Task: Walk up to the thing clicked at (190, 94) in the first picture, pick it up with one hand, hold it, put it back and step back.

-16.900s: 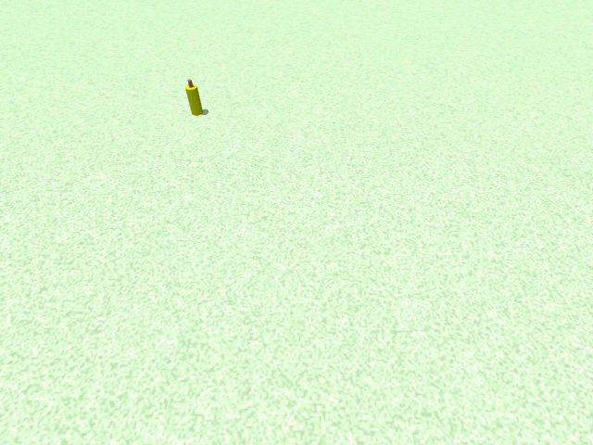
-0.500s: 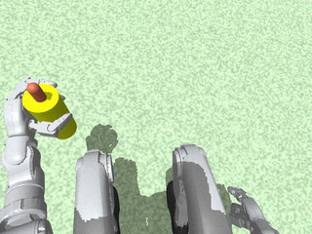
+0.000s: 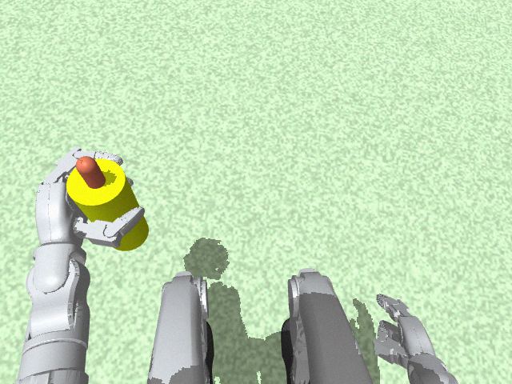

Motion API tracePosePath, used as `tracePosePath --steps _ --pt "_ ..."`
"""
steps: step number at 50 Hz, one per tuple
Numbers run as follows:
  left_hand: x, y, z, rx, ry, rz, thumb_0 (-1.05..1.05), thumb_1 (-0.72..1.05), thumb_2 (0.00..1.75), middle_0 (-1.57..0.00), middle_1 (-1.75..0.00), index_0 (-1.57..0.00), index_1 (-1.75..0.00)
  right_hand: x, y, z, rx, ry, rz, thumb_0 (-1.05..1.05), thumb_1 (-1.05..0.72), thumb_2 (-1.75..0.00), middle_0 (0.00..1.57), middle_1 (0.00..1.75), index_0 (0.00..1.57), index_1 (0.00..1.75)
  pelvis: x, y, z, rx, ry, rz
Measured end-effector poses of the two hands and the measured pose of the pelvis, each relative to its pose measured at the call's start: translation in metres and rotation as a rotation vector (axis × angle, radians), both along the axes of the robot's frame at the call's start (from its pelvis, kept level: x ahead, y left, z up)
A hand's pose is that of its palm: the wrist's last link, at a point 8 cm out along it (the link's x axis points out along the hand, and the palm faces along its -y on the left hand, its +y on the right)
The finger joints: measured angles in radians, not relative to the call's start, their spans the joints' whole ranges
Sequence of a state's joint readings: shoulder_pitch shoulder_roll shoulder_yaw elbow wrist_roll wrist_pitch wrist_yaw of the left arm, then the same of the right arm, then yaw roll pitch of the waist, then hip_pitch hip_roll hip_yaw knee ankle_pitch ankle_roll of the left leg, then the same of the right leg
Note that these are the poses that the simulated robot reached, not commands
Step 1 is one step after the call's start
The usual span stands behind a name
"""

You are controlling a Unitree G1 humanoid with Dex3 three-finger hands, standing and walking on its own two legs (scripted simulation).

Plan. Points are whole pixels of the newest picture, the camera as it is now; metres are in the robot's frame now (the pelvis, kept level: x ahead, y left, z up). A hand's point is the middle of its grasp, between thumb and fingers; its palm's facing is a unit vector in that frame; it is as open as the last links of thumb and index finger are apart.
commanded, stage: lift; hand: left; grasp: from the side
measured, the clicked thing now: (110, 203) +0.38 +0.21 -0.02
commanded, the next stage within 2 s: hold in 1.28 s
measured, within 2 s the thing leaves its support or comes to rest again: neither
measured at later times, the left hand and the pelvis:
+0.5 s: hand (51, 151) +0.37 +0.20 +0.15, palm faces +0.12 -0.99 -0.05, open 9.7 cm; pelvis +0.03 +0.00 +0.13, yaw +2 degrees
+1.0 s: hand (34, 111) +0.38 +0.19 +0.21, palm faces +0.13 -0.99 -0.04, open 9.7 cm; pelvis +0.05 +0.00 +0.19, yaw +3 degrees
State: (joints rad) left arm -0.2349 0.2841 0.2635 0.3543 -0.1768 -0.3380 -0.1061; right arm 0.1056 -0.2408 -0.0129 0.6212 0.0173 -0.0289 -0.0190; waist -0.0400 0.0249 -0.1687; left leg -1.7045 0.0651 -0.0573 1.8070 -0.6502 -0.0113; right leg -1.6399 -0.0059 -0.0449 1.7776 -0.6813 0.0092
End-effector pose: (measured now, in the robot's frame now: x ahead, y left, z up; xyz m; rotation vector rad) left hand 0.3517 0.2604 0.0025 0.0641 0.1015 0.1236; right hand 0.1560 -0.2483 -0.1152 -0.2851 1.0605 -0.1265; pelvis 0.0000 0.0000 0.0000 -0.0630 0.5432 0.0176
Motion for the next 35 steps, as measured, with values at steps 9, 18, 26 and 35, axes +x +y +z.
tracePosePath --steps 9,18,26,35 --pt "-0.012 -0.004 0.069 -0.011 0.015 0.031 0.02 -0.31 1.08 -0.77 -1.00 -0.72 -1.01 0.016 0.011 0.070 0.013 -0.068 0.004 0.01 -0.90 -0.89 0.20 0.30 0.20 0.30 0.015 0.002 0.062 0.004 -0.074 0.017" --pt "-0.007 -0.001 0.126 -0.015 -0.013 0.025 0.02 -0.31 1.08 -0.77 -1.00 -0.72 -1.01 0.022 0.013 0.125 0.010 -0.106 0.014 0.01 -0.90 -0.89 0.20 0.30 0.20 0.30 0.027 0.003 0.109 0.010 -0.154 0.034" --pt "-0.005 -0.006 0.155 -0.022 -0.004 -0.001 0.02 -0.31 1.08 -0.77 -1.00 -0.72 -1.01 0.017 0.011 0.153 0.014 -0.088 0.011 0.01 -0.90 -0.89 0.20 0.30 0.20 0.30 0.034 0.004 0.138 0.020 -0.206 0.035" --pt "-0.007 -0.016 0.178 -0.027 -0.001 0.001 0.02 -0.31 1.08 -0.77 -1.00 -0.72 -1.01 0.013 0.013 0.171 0.028 -0.065 0.016 0.01 -0.91 -0.89 0.20 0.30 0.20 0.30 0.039 0.002 0.160 0.031 -0.254 0.037"
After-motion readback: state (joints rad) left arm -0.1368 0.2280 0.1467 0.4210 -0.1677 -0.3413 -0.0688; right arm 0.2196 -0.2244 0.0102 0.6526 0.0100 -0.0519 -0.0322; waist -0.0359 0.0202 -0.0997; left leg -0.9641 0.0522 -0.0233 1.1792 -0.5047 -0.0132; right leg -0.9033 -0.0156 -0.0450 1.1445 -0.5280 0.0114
